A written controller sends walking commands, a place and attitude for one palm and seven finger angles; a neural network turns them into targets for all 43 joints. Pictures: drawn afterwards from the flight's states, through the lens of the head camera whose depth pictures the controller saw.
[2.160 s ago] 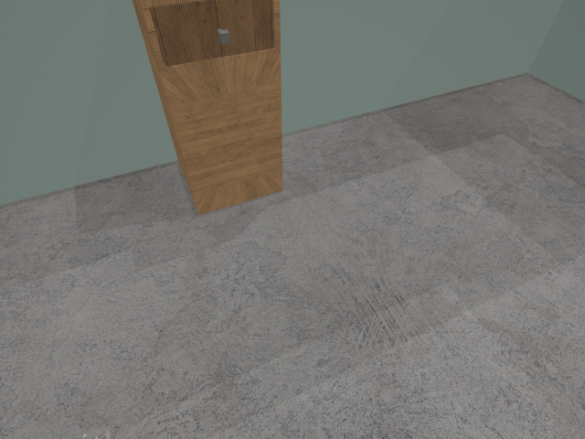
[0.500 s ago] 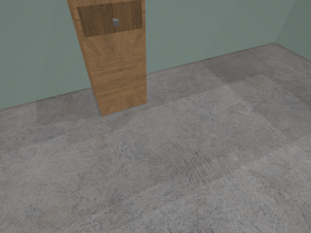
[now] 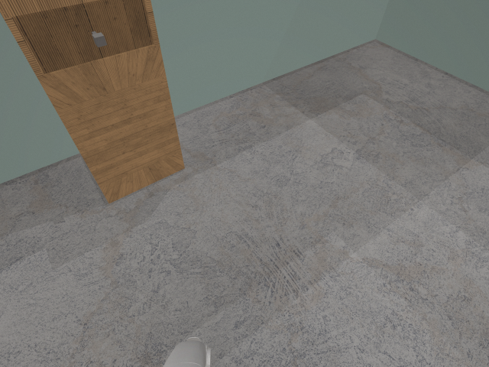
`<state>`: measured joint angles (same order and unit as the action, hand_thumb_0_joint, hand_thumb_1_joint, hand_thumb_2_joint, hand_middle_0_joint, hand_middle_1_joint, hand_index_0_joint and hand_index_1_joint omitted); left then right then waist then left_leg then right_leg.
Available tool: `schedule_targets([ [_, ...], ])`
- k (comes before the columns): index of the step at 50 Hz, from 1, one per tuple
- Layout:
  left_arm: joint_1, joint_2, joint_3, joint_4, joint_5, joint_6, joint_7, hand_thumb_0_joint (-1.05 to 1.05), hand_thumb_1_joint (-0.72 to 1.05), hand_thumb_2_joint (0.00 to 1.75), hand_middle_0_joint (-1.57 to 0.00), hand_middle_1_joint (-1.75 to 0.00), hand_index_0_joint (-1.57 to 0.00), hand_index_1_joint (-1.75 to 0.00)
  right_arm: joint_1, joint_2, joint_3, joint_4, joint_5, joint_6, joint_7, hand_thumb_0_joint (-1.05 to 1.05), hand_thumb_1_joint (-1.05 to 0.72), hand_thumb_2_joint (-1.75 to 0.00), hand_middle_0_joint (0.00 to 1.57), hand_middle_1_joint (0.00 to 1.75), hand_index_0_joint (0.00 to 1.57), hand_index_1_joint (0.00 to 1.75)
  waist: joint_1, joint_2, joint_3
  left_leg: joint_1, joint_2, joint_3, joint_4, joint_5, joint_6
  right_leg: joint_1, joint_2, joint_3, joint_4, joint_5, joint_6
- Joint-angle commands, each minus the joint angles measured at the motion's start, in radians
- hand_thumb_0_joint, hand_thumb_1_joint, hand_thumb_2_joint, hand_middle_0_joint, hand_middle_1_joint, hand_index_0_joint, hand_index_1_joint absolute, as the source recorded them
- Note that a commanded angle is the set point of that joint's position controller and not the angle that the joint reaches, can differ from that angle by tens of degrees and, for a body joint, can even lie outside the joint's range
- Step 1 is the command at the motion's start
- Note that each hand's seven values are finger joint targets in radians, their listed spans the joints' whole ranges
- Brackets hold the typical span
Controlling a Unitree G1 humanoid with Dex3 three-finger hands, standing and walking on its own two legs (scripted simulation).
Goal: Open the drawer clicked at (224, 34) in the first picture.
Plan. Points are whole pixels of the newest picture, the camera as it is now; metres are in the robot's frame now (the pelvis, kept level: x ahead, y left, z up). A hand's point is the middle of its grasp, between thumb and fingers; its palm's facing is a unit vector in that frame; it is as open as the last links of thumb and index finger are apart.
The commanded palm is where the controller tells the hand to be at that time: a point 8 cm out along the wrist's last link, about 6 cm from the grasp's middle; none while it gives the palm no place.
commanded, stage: walk to a spot facing it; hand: left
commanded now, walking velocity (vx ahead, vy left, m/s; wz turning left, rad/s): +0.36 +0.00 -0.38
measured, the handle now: (97, 37) +1.02 +0.58 +0.03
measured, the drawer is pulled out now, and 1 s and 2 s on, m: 0.00 0.00 0.00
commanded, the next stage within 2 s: turn to face it in 1.22 s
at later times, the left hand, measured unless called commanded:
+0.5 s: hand (169, 252) +0.37 +0.21 -0.15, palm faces -0.24 -0.95 -0.20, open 7.4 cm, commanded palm none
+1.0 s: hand (200, 219) +0.48 +0.16 -0.18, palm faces -0.32 -0.93 -0.21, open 7.3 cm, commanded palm none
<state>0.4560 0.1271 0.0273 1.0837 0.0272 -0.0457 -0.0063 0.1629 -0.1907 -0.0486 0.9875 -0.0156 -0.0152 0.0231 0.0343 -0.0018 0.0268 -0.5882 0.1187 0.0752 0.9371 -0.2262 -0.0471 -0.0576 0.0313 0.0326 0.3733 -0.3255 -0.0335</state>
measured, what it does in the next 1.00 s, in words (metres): walks ahead, turning right: left foot, then right foot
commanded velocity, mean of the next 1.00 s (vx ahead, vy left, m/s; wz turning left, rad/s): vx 0.35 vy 0.00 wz -0.38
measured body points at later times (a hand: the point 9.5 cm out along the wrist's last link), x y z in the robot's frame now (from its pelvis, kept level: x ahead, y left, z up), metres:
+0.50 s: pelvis +0.20 +0.05 +0.00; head +0.21 +0.04 +0.45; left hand +0.38 +0.26 -0.13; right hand +0.10 -0.19 -0.15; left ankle +0.17 +0.15 -0.74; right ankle +0.26 -0.12 -0.70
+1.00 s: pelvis +0.40 -0.02 -0.01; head +0.40 -0.01 +0.44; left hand +0.50 +0.21 -0.16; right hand +0.39 -0.27 -0.14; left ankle +0.53 +0.06 -0.73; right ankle +0.30 -0.11 -0.74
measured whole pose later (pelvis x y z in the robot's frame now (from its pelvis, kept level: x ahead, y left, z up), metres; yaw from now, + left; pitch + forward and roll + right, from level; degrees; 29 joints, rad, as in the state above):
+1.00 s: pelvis +0.40 -0.02 -0.01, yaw -24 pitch -1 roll -2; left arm 0.32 0.21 0.07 1.05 0.02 -0.03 -0.01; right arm 0.19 -0.17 -0.05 0.96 -0.02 -0.04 0.02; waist 0.02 0.01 0.02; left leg -0.42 0.13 0.12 0.65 -0.23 -0.04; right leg -0.13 0.01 -0.04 0.48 -0.33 -0.01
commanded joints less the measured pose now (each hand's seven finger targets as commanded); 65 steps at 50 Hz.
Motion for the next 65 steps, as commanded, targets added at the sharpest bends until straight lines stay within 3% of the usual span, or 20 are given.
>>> schedule_targets([
  [1, 0.030, 0.207, 0.051, -0.043, 0.002, -0.022, 0.024, 0.00, 0.90, 0.90, -0.20, -0.30, -0.20, -0.30, -0.132, -0.042, -0.011, -0.114, 0.001, -0.037, 0.006, 0.00, -0.90, -0.90, 0.20, 0.30, 0.20, 0.30, 0.006, -0.145, 0.078, 0.047, -0.033, 0.030, -0.193, 0.022, 0.013, -0.060, -0.222, 0.170, -0.120, 0.347, -0.121],
  [5, -0.028, 0.204, 0.064, -0.056, -0.008, -0.018, 0.021, 0.00, 0.90, 0.90, -0.20, -0.30, -0.20, -0.30, 0.164, -0.121, -0.032, -0.026, -0.005, -0.059, -0.027, 0.00, -0.90, -0.90, 0.20, 0.30, 0.20, 0.30, -0.124, -0.053, -0.059, 0.565, -0.061, 0.035, -0.419, 0.055, 0.051, -0.198, -0.141, 0.112, 0.230, 0.483, -0.069],
  [7, 0.005, 0.110, 0.053, -0.101, -0.020, -0.017, 0.000, 0.00, 0.90, 0.90, -0.20, -0.30, -0.20, -0.30, 0.395, -0.306, -0.068, 0.021, -0.017, -0.059, -0.041, 0.00, -0.90, -0.90, 0.20, 0.30, 0.20, 0.30, -0.162, 0.334, -0.236, 0.836, 0.394, -0.555, -0.618, -0.038, 0.207, -0.522, 0.034, -0.033, 0.839, -0.247, 0.000],
  [8, -0.057, 0.123, 0.051, -0.114, -0.014, -0.017, 0.004, 0.00, 0.90, 0.90, -0.20, -0.30, -0.20, -0.30, 0.325, -0.265, -0.058, 0.015, -0.012, -0.057, -0.046, 0.00, -0.90, -0.90, 0.20, 0.30, 0.20, 0.30, -0.152, 0.221, -0.178, 0.735, 0.421, -0.588, -0.688, -0.161, 0.234, -0.588, -0.016, 0.018, 0.964, -0.227, -0.010],
  [10, -0.162, 0.118, 0.059, -0.124, -0.001, -0.006, -0.013, 0.00, 0.90, 0.90, -0.20, -0.30, -0.20, -0.30, 0.183, -0.137, -0.030, -0.015, -0.012, -0.065, -0.044, 0.00, -0.90, -0.90, 0.20, 0.30, 0.20, 0.30, -0.097, 0.148, 0.029, 0.477, 0.334, -0.398, -0.731, -0.202, 0.204, -0.627, -0.114, 0.005, 0.996, -0.066, -0.001],
  [14, -0.113, 0.082, 0.060, -0.120, 0.009, 0.047, -0.032, 0.00, 0.90, 0.90, -0.20, -0.30, -0.20, -0.30, 0.109, -0.085, -0.017, -0.013, -0.012, -0.080, -0.048, 0.00, -0.90, -0.90, 0.20, 0.30, 0.20, 0.30, -0.007, 0.140, 0.047, 0.278, 0.235, -0.090, -0.758, -0.113, 0.160, -0.496, -0.156, -0.037, 0.830, 0.035, 0.020],
  [27, -0.445, 0.103, 0.045, -0.237, 0.008, 0.039, -0.041, 0.00, 0.90, 0.90, -0.20, -0.30, -0.20, -0.30, 0.291, -0.144, -0.028, 0.048, -0.024, -0.059, -0.034, 0.00, -0.90, -0.90, 0.20, 0.30, 0.20, 0.30, -0.092, 0.092, 0.072, 0.552, 0.248, 0.106, -0.655, 0.267, 0.150, -0.437, -0.094, -0.174, 0.281, 0.060, 0.010],
  [29, -0.304, 0.130, 0.054, -0.195, 0.010, 0.027, -0.038, 0.00, 0.90, 0.90, -0.20, -0.30, -0.20, -0.30, 0.263, -0.162, -0.026, 0.040, -0.019, -0.054, -0.035, 0.00, -0.90, -0.90, 0.20, 0.30, 0.20, 0.30, -0.013, 0.086, -0.014, 0.547, 0.213, 0.183, -0.421, 0.515, 0.116, -0.223, -0.034, -0.221, 0.181, 0.064, -0.023],
  [30, -0.139, 0.182, 0.069, -0.142, 0.012, 0.015, -0.032, 0.00, 0.90, 0.90, -0.20, -0.30, -0.20, -0.30, 0.241, -0.162, -0.024, 0.031, -0.008, -0.054, -0.028, 0.00, -0.90, -0.90, 0.20, 0.30, 0.20, 0.30, 0.066, 0.031, -0.112, 0.429, 0.175, 0.230, -0.190, 0.530, 0.077, 0.039, -0.042, -0.192, 0.138, 0.119, -0.053],
  [31, 0.001, 0.313, 0.103, -0.109, 0.012, 0.002, -0.017, 0.00, 0.90, 0.90, -0.20, -0.30, -0.20, -0.30, 0.255, -0.102, -0.011, -0.003, 0.008, -0.057, -0.019, 0.00, -0.90, -0.90, 0.20, 0.30, 0.20, 0.30, 0.112, -0.212, -0.248, 0.113, 0.068, 0.254, 0.136, 0.075, 0.022, 0.350, -0.316, 0.184, 0.078, 0.125, -0.151],
  [32, 0.064, 0.375, 0.108, -0.088, -0.016, 0.003, -0.005, 0.00, 0.90, 0.90, -0.20, -0.30, -0.20, -0.30, 0.162, -0.092, -0.007, -0.053, 0.010, -0.060, -0.025, 0.00, -0.90, -0.90, 0.20, 0.30, 0.20, 0.30, 0.117, -0.219, -0.239, -0.102, -0.031, 0.129, 0.372, -0.363, 0.006, 0.390, -0.481, 0.497, -0.026, 0.350, -0.249],
  [34, -0.068, 0.321, 0.092, -0.114, -0.017, 0.004, 0.006, 0.00, 0.90, 0.90, -0.20, -0.30, -0.20, -0.30, 0.094, -0.094, -0.017, -0.047, 0.003, -0.055, -0.029, 0.00, -0.90, -0.90, 0.20, 0.30, 0.20, 0.30, 0.068, -0.091, -0.112, -0.128, 0.051, -0.018, 0.430, -0.216, 0.016, 0.158, -0.433, 0.377, -0.077, 0.209, -0.226],
  [38, -0.234, 0.211, 0.059, -0.134, -0.002, -0.014, 0.015, 0.00, 0.90, 0.90, -0.20, -0.30, -0.20, -0.30, 0.204, -0.050, -0.016, 0.011, -0.016, -0.012, -0.021, 0.00, -0.90, -0.90, 0.20, 0.30, 0.20, 0.30, -0.071, -0.103, 0.016, 0.068, 0.078, -0.008, 0.191, -0.096, -0.008, -0.223, -0.291, 0.104, -0.155, 0.155, -0.144],
  [46, -0.163, 0.229, 0.066, -0.103, -0.002, -0.014, 0.004, 0.00, 0.90, 0.90, -0.20, -0.30, -0.20, -0.30, 0.047, -0.044, -0.019, -0.064, -0.010, -0.030, 0.003, 0.00, -0.90, -0.90, 0.20, 0.30, 0.20, 0.30, -0.026, -0.151, 0.063, 0.174, 0.010, 0.036, -0.218, -0.017, 0.001, -0.234, -0.256, 0.123, -0.156, -0.022, -0.136],
  [49, -0.178, 0.231, 0.073, -0.105, -0.008, -0.005, 0.004, 0.00, 0.90, 0.90, -0.20, -0.30, -0.20, -0.30, 0.127, -0.070, -0.024, -0.040, -0.008, -0.048, -0.008, 0.00, -0.90, -0.90, 0.20, 0.30, 0.20, 0.30, -0.074, -0.072, 0.034, 0.394, -0.033, 0.072, -0.405, 0.023, 0.001, -0.268, -0.206, 0.095, -0.030, 0.011, -0.099],
  [50, -0.175, 0.201, 0.069, -0.113, -0.010, -0.001, 0.001, 0.00, 0.90, 0.90, -0.20, -0.30, -0.20, -0.30, 0.217, -0.115, -0.034, -0.012, -0.010, -0.056, -0.020, 0.00, -0.90, -0.90, 0.20, 0.30, 0.20, 0.30, -0.112, 0.022, -0.007, 0.554, 0.003, 0.020, -0.480, -0.025, 0.015, -0.333, -0.151, 0.065, 0.145, 0.066, -0.070],
  [51, -0.153, 0.133, 0.060, -0.131, -0.018, 0.002, -0.009, 0.00, 0.90, 0.90, -0.20, -0.30, -0.20, -0.30, 0.325, -0.224, -0.058, 0.010, -0.026, -0.063, -0.031, 0.00, -0.90, -0.90, 0.20, 0.30, 0.20, 0.30, -0.146, 0.267, -0.069, 0.705, 0.237, -0.282, -0.599, -0.140, 0.088, -0.504, -0.030, -0.050, 0.452, -0.079, -0.016],
  [52, -0.193, 0.119, 0.050, -0.169, -0.012, -0.003, -0.011, 0.00, 0.90, 0.90, -0.20, -0.30, -0.20, -0.30, 0.387, -0.270, -0.060, 0.011, -0.022, -0.051, -0.035, 0.00, -0.90, -0.90, 0.20, 0.30, 0.20, 0.30, -0.159, 0.326, -0.057, 0.695, 0.396, -0.471, -0.713, -0.213, 0.157, -0.610, -0.011, -0.078, 0.688, -0.254, 0.005],
  [57, -0.177, 0.116, 0.072, -0.124, 0.006, 0.032, -0.033, 0.00, 0.90, 0.90, -0.20, -0.30, -0.20, -0.30, 0.141, -0.098, -0.014, -0.030, -0.010, -0.071, -0.051, 0.00, -0.90, -0.90, 0.20, 0.30, 0.20, 0.30, -0.040, 0.116, 0.042, 0.431, 0.275, -0.095, -0.739, 0.025, 0.117, -0.577, -0.149, -0.041, 0.852, 0.026, 0.039],
  [65, -0.291, 0.068, 0.065, -0.182, -0.001, 0.069, -0.033, 0.00, 0.90, 0.90, -0.20, -0.30, -0.20, -0.30, 0.180, -0.119, -0.032, 0.002, -0.010, -0.050, -0.054, 0.00, -0.90, -0.90, 0.20, 0.30, 0.20, 0.30, -0.061, 0.175, 0.032, 0.497, 0.230, 0.189, -0.622, 0.465, 0.131, -0.510, -0.127, -0.150, 0.498, 0.084, 0.073],
])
